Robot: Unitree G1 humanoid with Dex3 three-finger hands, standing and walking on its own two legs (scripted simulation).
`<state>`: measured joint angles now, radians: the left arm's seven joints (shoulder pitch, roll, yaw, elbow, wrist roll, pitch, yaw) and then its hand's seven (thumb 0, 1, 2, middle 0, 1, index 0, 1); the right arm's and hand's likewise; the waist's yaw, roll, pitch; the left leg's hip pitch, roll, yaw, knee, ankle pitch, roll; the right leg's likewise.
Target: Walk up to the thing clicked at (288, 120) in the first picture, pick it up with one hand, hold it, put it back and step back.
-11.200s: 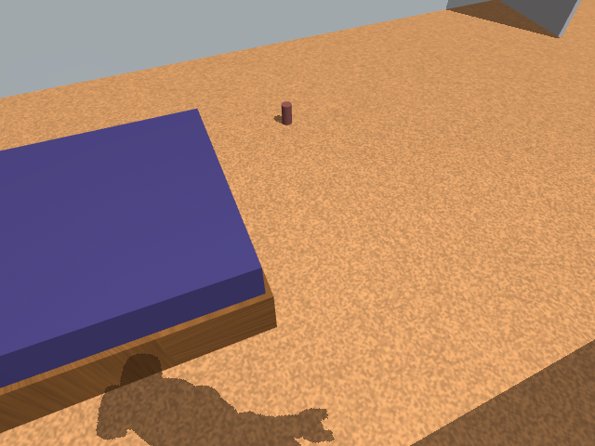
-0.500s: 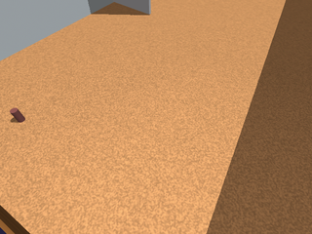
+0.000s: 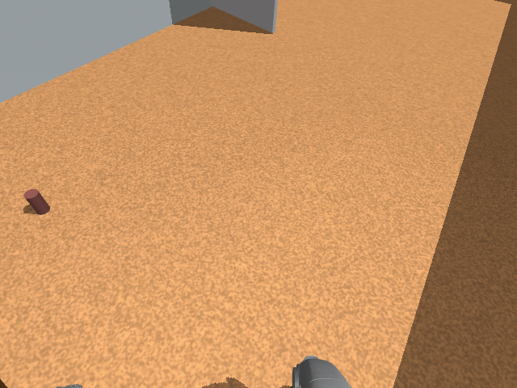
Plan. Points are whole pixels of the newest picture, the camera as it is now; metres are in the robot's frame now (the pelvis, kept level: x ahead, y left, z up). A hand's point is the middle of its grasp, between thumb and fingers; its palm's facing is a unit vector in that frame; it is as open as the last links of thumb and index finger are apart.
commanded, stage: walk up
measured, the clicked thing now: (37, 202) +0.99 +0.97 -0.72
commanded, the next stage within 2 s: none
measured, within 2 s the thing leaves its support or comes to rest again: neither
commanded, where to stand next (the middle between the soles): +0.99 -0.04 m, yaw +3 degrees
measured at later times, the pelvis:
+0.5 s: pelvis +0.27 -0.05 +0.00, yaw +3 degrees
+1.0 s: pelvis +0.49 -0.03 +0.00, yaw +2 degrees
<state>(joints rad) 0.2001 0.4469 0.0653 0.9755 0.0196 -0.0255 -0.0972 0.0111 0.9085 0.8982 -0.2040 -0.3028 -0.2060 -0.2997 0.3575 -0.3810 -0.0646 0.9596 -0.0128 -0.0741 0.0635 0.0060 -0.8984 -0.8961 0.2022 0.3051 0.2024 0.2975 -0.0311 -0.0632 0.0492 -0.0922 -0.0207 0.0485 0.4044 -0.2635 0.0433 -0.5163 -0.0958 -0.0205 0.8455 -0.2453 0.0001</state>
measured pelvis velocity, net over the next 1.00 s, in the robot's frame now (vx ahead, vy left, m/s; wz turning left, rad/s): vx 0.49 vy -0.03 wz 0.03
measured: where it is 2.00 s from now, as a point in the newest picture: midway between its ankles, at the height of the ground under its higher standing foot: (264, 229)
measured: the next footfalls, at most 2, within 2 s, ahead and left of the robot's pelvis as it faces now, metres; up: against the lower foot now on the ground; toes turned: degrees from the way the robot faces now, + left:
right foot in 0.20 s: +0.29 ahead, -0.17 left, +0.00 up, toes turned -4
left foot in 0.64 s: +0.51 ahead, +0.10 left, +0.00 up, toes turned +9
